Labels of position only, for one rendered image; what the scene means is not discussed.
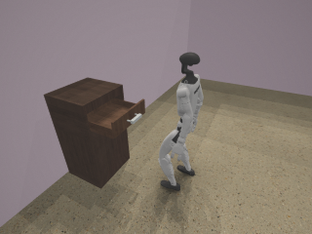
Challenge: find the drawer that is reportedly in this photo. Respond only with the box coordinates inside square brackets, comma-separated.
[87, 98, 145, 139]

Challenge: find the left robot hand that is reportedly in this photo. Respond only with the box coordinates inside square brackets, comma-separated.
[171, 144, 184, 161]

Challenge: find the left robot upper arm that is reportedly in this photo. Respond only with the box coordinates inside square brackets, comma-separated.
[176, 84, 194, 122]

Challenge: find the handle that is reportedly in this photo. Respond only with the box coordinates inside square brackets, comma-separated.
[127, 113, 142, 124]

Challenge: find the robot left shin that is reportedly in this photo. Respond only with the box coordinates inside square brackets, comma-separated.
[158, 158, 176, 186]

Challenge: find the right robot upper arm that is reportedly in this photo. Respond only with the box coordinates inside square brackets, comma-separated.
[194, 74, 204, 103]

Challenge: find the left robot foot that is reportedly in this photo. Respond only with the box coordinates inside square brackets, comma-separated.
[160, 180, 180, 191]

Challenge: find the cabinet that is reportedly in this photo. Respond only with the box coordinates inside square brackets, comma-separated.
[44, 77, 130, 189]

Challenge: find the right robot forearm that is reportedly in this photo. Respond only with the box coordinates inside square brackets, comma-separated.
[193, 101, 203, 120]

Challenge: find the right robot hand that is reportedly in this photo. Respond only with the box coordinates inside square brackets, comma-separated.
[191, 119, 198, 133]

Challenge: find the left robot forearm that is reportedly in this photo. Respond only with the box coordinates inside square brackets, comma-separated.
[176, 115, 191, 146]

